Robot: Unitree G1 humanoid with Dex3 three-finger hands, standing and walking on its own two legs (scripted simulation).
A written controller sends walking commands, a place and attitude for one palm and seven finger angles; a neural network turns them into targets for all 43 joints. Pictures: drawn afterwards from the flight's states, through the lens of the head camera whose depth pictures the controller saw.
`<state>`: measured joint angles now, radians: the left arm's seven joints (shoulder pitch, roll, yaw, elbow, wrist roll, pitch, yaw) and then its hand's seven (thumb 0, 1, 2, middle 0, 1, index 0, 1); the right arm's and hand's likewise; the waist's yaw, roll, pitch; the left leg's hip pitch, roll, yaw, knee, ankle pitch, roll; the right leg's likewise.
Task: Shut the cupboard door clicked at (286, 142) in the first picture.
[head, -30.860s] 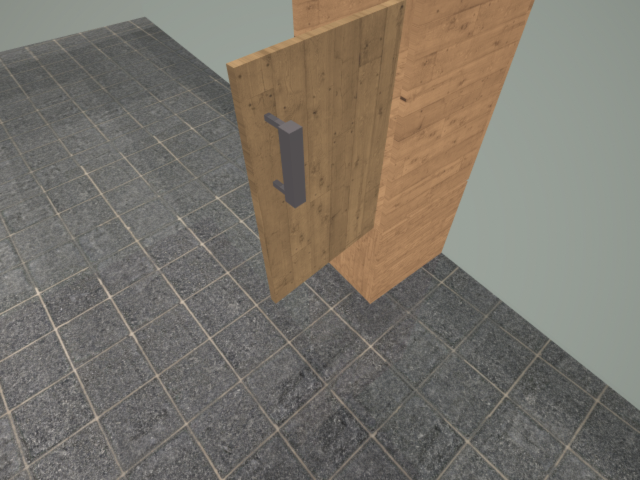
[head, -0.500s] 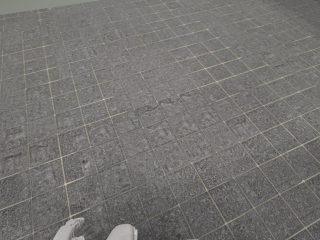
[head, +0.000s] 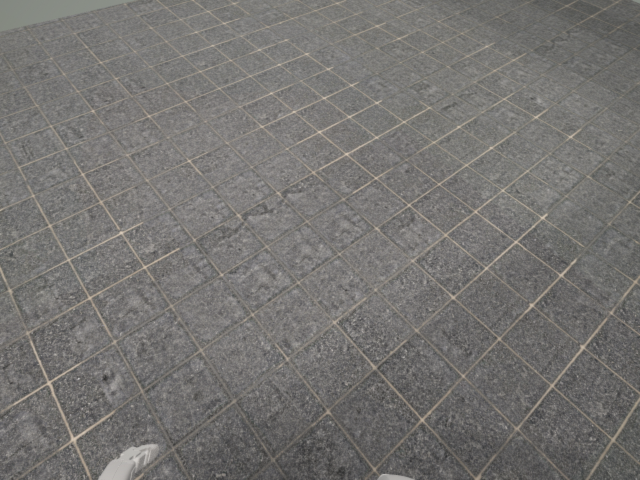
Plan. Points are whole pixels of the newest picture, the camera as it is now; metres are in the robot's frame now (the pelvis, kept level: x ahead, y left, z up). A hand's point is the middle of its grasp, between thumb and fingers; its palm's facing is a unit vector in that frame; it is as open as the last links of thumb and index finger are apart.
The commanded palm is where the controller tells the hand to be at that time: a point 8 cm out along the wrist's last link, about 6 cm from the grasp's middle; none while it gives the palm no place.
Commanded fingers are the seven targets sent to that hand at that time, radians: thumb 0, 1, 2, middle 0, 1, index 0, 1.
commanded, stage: turn to face it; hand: left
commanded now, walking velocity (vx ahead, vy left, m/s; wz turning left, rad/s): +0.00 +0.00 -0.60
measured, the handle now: out of the picture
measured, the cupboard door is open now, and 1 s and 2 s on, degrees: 66 66 66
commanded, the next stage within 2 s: none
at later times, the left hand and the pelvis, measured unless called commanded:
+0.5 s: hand (198, 436) +0.19 +0.19 -0.17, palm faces -0.28 -0.94 -0.18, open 7.4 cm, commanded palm none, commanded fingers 0.00 0.90 0.90 -0.20 -0.30 -0.20 -0.30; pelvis +0.03 +0.02 +0.00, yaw -18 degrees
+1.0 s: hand (256, 401) +0.24 +0.11 -0.16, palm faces -0.56 -0.80 -0.22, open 7.4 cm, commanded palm none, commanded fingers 0.00 0.90 0.90 -0.20 -0.30 -0.20 -0.30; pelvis +0.05 -0.01 +0.00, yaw -36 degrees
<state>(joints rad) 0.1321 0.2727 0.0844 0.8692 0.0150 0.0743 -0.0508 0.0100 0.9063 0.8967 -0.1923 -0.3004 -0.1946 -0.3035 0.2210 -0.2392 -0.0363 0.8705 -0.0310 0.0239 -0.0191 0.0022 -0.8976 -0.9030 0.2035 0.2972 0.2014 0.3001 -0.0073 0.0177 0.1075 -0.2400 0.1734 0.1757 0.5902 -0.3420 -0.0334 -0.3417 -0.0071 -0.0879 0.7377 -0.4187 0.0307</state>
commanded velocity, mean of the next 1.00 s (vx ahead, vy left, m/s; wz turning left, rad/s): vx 0.00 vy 0.00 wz -0.60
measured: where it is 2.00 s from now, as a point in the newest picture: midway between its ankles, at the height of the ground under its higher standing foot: outside the picture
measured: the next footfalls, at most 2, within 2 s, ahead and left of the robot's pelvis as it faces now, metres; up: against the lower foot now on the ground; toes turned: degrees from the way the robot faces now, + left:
right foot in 0.04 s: +0.03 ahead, -0.13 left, +0.00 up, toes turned -6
left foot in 0.34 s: +0.10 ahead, +0.12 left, +0.00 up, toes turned -9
